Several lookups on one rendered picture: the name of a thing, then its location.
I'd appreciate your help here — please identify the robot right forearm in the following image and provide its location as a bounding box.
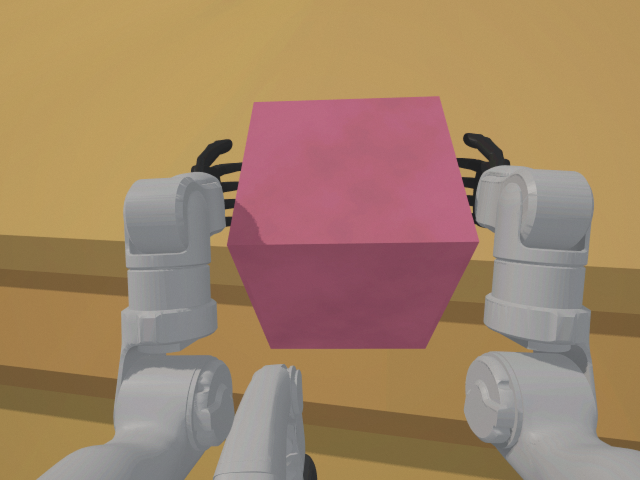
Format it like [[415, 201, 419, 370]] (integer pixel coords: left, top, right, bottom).
[[475, 165, 598, 428]]

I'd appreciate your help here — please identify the carton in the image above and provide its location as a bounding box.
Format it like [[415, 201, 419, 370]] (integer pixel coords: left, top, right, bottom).
[[227, 96, 479, 349]]

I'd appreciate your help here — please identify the robot right upper arm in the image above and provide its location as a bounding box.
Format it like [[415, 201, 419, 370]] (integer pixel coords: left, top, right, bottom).
[[464, 351, 640, 480]]

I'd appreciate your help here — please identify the robot left shin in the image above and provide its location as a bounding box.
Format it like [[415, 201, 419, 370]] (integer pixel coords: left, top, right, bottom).
[[252, 366, 305, 480]]

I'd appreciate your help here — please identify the robot left upper arm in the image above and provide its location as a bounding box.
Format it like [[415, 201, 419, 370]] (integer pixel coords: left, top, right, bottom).
[[36, 355, 235, 480]]

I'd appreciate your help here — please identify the left robot hand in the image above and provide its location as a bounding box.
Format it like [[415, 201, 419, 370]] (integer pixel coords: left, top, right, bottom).
[[191, 139, 242, 227]]

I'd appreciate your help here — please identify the robot left forearm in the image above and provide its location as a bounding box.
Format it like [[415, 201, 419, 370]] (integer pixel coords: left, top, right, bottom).
[[113, 172, 226, 429]]

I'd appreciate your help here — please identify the left robot thigh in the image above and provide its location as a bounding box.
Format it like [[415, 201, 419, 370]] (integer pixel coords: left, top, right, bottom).
[[213, 364, 303, 480]]

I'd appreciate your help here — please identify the right robot hand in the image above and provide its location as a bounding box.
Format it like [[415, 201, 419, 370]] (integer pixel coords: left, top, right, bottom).
[[456, 133, 510, 228]]

